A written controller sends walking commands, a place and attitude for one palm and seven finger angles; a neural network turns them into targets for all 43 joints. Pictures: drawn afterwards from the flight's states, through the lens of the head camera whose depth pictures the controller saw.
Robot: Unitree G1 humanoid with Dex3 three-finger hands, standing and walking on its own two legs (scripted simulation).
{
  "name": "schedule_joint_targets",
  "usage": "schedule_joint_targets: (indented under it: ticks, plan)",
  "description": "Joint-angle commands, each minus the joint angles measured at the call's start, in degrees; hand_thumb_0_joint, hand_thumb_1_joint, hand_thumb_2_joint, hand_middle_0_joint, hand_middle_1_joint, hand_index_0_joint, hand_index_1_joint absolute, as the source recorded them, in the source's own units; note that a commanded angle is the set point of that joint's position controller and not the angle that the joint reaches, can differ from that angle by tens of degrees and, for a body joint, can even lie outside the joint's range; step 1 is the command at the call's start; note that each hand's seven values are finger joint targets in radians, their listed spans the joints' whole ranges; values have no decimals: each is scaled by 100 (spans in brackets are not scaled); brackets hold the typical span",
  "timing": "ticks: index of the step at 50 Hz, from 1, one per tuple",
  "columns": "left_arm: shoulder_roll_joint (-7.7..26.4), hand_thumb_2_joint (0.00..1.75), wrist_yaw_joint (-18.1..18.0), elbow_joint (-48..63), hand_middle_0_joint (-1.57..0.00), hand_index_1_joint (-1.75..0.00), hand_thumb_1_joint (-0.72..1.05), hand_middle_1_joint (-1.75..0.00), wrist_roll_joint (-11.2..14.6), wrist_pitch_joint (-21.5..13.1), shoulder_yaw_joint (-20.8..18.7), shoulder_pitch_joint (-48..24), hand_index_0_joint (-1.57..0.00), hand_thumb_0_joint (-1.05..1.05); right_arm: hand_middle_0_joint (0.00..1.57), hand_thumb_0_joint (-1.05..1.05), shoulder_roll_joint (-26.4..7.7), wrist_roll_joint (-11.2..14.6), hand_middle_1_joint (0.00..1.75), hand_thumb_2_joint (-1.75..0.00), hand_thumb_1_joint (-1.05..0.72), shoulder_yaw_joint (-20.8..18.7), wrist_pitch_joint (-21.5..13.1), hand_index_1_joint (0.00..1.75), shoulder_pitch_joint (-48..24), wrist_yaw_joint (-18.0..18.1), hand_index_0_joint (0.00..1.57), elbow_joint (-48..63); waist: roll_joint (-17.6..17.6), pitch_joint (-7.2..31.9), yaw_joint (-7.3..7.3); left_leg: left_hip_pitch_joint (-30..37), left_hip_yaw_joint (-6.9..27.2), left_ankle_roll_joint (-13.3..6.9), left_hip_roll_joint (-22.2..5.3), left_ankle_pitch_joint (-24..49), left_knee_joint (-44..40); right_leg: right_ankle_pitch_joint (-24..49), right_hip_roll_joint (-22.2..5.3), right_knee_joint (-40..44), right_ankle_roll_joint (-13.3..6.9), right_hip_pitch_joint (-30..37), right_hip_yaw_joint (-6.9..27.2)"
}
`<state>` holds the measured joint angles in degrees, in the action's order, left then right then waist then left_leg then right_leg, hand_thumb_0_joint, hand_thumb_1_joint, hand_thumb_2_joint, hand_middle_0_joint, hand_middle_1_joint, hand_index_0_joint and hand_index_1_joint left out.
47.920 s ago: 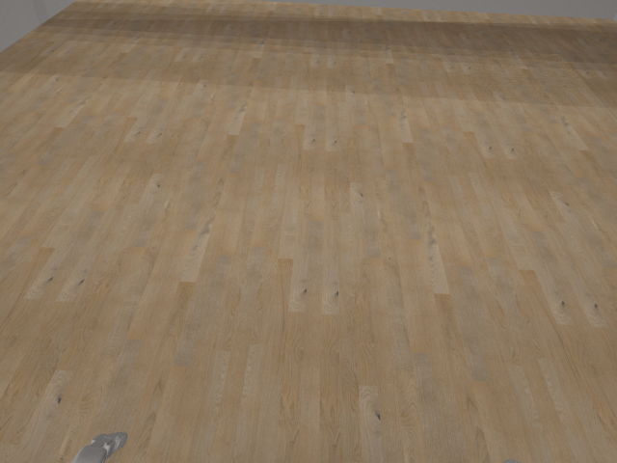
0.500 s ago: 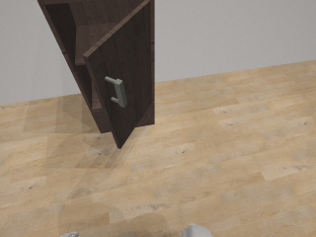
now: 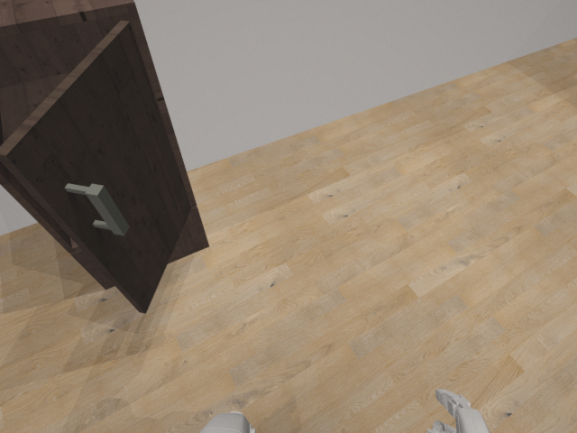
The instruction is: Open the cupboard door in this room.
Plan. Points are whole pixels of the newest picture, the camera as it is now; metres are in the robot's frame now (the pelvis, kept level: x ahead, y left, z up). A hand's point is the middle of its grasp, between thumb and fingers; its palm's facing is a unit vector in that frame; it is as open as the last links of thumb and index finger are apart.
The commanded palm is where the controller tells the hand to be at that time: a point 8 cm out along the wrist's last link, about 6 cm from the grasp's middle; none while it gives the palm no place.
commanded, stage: walk to a spot facing it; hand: left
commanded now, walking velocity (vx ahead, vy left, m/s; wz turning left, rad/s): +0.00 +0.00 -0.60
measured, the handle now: (98, 209) +0.43 +0.38 -0.04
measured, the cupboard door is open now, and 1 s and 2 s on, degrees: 51 51 51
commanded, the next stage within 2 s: turn to face it in 1.98 s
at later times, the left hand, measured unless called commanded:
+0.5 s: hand (214, 393) +0.18 +0.14 -0.15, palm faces -0.32 -0.91 -0.28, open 7.3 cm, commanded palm none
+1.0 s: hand (246, 333) +0.29 +0.10 -0.19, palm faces -0.51 -0.85 -0.17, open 7.4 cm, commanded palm none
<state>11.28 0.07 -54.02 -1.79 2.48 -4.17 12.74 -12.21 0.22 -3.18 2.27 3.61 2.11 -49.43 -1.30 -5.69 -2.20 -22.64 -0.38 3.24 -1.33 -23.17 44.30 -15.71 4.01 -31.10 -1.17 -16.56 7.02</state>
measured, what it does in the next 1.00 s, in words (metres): walks ahead, turning right: left foot, then right foot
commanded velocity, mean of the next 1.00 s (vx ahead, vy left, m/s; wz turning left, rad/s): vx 0.22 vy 0.00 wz -0.55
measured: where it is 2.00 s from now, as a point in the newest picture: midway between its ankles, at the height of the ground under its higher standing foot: (406, 349)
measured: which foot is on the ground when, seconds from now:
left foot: up 0.00-0.02, down 0.04-0.42, up 0.44-0.88, down 0.90-1.00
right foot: down 0.00-0.04, up 0.06-0.40, down 0.42-0.90, up 0.92-1.00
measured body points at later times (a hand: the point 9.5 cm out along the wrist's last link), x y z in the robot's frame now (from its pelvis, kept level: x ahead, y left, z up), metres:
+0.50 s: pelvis +0.02 -0.03 -0.01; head +0.06 -0.08 +0.44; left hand +0.20 +0.18 -0.13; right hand -0.06 -0.29 -0.17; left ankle +0.01 +0.12 -0.69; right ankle -0.03 -0.12 -0.73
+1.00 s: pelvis +0.19 -0.07 -0.01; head +0.24 -0.07 +0.44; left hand +0.32 +0.15 -0.17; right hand +0.16 -0.33 -0.12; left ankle +0.26 +0.01 -0.73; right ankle +0.02 -0.11 -0.65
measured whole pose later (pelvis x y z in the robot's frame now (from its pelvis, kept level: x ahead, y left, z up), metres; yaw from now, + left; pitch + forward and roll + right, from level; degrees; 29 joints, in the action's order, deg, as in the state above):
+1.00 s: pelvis +0.19 -0.07 -0.01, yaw -35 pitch +1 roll -1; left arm 13.1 1.9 -59.6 -1.5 0.1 -4.8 18.8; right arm -10.0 -1.9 -1.0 -3.8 9.0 0.7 -48.6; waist -3.0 -3.2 -1.8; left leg -19.7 -6.5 -1.4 -3.1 -17.7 35.8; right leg -25.2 1.8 -65.4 -1.7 -20.2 3.5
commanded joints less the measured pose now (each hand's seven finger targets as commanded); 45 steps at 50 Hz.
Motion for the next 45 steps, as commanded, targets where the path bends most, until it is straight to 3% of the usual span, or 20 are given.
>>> schedule_joint_targets:
  ticks: [1, 2, 3, 4, 8, 15, 17, 19, 20, 21, 22, 23, 25, 28, 30, 38, 41, 43, 44, 45]
  plan:
    - [768, 90, -70, 605, -20, -30, 90, -30, 104, -86, -262, -249, -20, 0, 20, 0, -914, -64, 30, -90, -90, -170, -272, 30, 1191, 83, 20, 99, 742, 1042, 553, 2206, 986, -293, -988, 984, -2557, 668, -470, -426, -233, -1132, 851]
    - [567, 90, 13, 715, -20, -30, 90, -30, 133, -78, -200, -170, -20, 0, 20, 0, -1473, -142, 30, -90, -90, -266, -289, 30, 1346, 102, 20, 167, 2257, 1013, 529, 2369, 2478, -902, -2526, 1790, -2977, -1972, 136, -1920, 200, -1901, -211]
    - [799, 90, 39, 718, -20, -30, 90, -30, 65, -58, -223, -368, -20, 0, 20, 0, -1504, -180, 30, -90, -90, -226, -235, 30, 1313, 130, 20, 204, 1567, 791, 587, 1611, 2520, -1320, -2813, 2036, -2915, -2023, -148, -3019, 252, -1737, -80]
    - [829, 90, 85, 715, -20, -30, 90, -30, 32, -71, -254, -258, -20, 0, 20, 0, -1274, -200, 30, -90, -90, -144, -248, 30, 939, 128, 20, 348, 1156, 547, 325, 1244, 2053, -1370, -2585, 2109, -2907, -1648, -343, -3418, 323, -1729, -140]
    - [640, 90, 199, 480, -20, -30, 90, -30, 31, 7, -264, -13, -20, 0, 20, 0, -878, -202, 30, -90, -90, -13, -289, 30, 681, 120, 20, 424, 1191, 669, 72, 1431, 261, -925, -1567, 3171, -2512, -745, -449, -4024, 477, -1719, -518]
    - [454, 90, 251, 717, -20, -30, 90, -30, 60, -32, -91, -711, -20, 0, 20, 0, -1093, -216, 30, -90, -90, -160, -244, 30, 1418, 32, 20, 75, 1421, 818, 481, 1979, -364, -955, -1701, 3754, -2104, -939, -507, -1663, 404, -1074, -1183]
    - [511, 90, 241, 703, -20, -30, 90, -30, 67, -69, -76, -705, -20, 0, 20, 0, -1199, -209, 30, -90, -90, -214, -226, 30, 1454, 1, 20, 42, 1489, 867, 498, 1931, -413, -902, -1819, 3796, -1900, -921, -448, -1024, 292, -666, -1287]
    - [634, 90, 239, 566, -20, -30, 90, -30, 67, -114, -105, -247, -20, 0, 20, 0, -1237, -187, 30, -90, -90, -224, -205, 30, 1330, -39, 20, 50, 1193, 1104, 223, 1568, -658, -605, -1733, 2722, -1433, -155, -355, 124, 155, 330, -1400]
    - [888, 90, 213, 409, -20, -30, 90, -30, 40, -151, -166, 214, -20, 0, 20, 0, -1123, -139, 30, -90, -90, -213, -206, 30, 1240, -72, 20, 96, 635, 1294, -53, 786, -888, -357, -1505, 1738, -722, 261, -574, 785, -19, 1457, -1078]
    - [1620, 90, 128, 240, -20, -30, 90, -30, -28, -220, -322, 715, -20, 0, 20, 0, -631, -60, 30, -90, -90, -97, -209, 30, 1052, -127, 20, 306, -1469, 1422, -369, -895, -1414, -7, -714, -684, 731, 495, -2071, 1354, -616, 2624, 1069]
    - [1939, 90, 32, 163, -20, -30, 90, -30, 74, -182, -388, 999, -20, 0, 20, 0, -687, -111, 30, -90, -90, -46, -167, 30, 502, -106, 20, 562, -1865, 1164, -626, -1768, -701, 62, -349, -1869, 1757, 924, -2733, 1463, -1155, 2433, 2199]
    - [1805, 90, -23, 200, -20, -30, 90, -30, 96, -210, -355, 938, -20, 0, 20, 0, -766, -106, 30, -90, -90, -60, -167, 30, 393, -124, 20, 576, -1347, 803, -532, -2083, -129, -9, -545, -1296, 2139, 270, -2669, 1571, -1313, 2210, 1913]
    - [1328, 90, -69, 310, -20, -30, 90, -30, 90, -251, -274, 326, -20, 0, 20, 0, -806, -128, 30, -90, -90, -143, -160, 30, 361, -173, 20, 360, -1269, 370, -196, -1911, -34, 75, -680, -343, 2259, -361, -2046, 1704, -1073, 1488, 1604]
    - [1105, 90, -20, 353, -20, -30, 90, -30, 85, -400, -199, 223, -20, 0, 20, 0, -657, -169, 30, -90, -90, -150, -169, 30, 478, -256, 20, 209, -732, 215, 60, -1429, -140, 177, -565, 373, 1802, 555, -1636, 1695, -920, 1009, 898]
    - [1162, 90, 1, 293, -20, -30, 90, -30, 77, -470, -210, 359, -20, 0, 20, 0, -590, -159, 30, -90, -90, -157, -206, 30, 561, -271, 20, 159, -522, 424, 84, -1302, -185, 198, -500, 552, 1509, 616, -1577, 1668, -977, 1150, 839]
    - [1105, 90, 47, 142, -20, -30, 90, -30, 46, -554, -210, 703, -20, 0, 20, 0, -514, -120, 30, -90, -90, -152, -371, 30, -175, -292, 20, 541, -610, -22, -45, -1392, -83, 131, -317, 735, 414, 336, -1605, 1818, -1129, 1154, 1356]
    - [1145, 90, 18, 133, -20, -30, 90, -30, 22, -549, -246, 573, -20, 0, 20, 0, -461, -88, 30, -90, -90, -135, -485, 30, -53, -270, 20, 566, -661, 133, 54, -456, -96, 24, -156, 488, -518, 902, -1604, 1433, -1064, 939, 1404]
    - [1086, 90, 28, 163, -20, -30, 90, -30, 74, -544, -275, 300, -20, 0, 20, 0, -595, -114, 30, -90, -90, -166, -573, 30, 846, -185, 20, 248, -356, 461, 501, 1268, -311, -41, 76, 1054, -1583, 1339, -1149, 622, -773, 211, 992]
    - [868, 90, 57, 170, -20, -30, 90, -30, 92, -560, -249, 268, -20, 0, 20, 0, -960, -133, 30, -90, -90, -246, -611, 30, 1742, -99, 20, -43, 360, 1041, 860, 2768, 67, -160, -337, 947, -1850, 1324, -702, -561, -525, -467, 623]
    - [477, 90, 120, 243, -20, -30, 90, -30, 176, -556, -174, 541, -20, 0, 20, 0, -1702, -268, 30, -90, -90, -393, -673, 30, 2644, -47, 20, -209, 2151, 1820, 1109, 3993, 2495, -780, -2312, 389, -2265, -1042, 107, -2677, -135, -1804, -327]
